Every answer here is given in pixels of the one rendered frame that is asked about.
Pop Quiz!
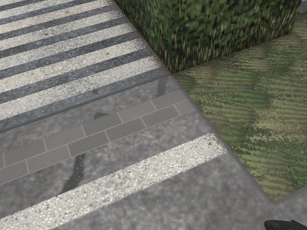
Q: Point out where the robot right hand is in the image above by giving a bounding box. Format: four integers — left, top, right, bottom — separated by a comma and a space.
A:
264, 219, 307, 230

